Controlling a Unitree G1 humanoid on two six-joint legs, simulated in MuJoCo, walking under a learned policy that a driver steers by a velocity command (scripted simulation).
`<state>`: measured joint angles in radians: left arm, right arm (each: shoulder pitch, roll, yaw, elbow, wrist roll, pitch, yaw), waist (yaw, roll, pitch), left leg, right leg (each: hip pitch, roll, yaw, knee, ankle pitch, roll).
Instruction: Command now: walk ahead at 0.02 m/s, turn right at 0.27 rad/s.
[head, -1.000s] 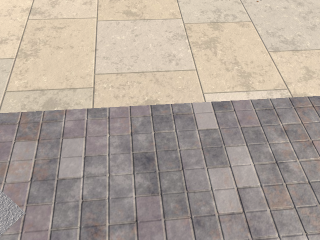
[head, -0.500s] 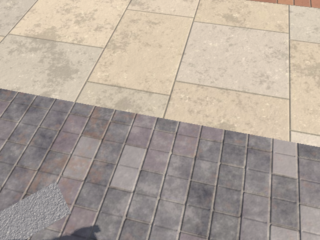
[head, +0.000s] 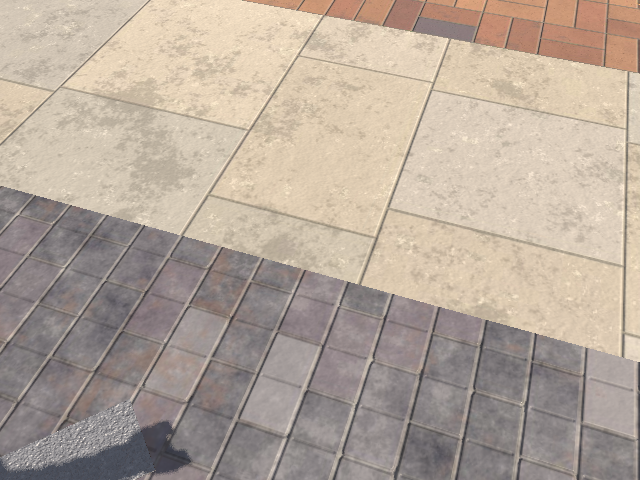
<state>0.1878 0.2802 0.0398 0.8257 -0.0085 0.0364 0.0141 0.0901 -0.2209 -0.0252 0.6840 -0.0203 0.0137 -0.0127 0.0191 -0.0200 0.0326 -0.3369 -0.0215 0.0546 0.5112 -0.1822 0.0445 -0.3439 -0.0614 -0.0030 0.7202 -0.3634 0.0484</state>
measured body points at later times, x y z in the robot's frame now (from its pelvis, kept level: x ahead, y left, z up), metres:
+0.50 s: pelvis -0.01 +0.02 +0.01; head +0.03 +0.03 +0.46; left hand +0.21 +0.27 -0.10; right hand +0.06 -0.29 -0.09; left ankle +0.02 +0.12 -0.73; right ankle -0.05 -0.11 -0.67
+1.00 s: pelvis -0.03 -0.03 +0.01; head -0.02 -0.07 +0.46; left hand +0.24 +0.11 -0.08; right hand -0.07 -0.34 -0.12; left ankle +0.01 +0.12 -0.68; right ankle -0.07 -0.12 -0.73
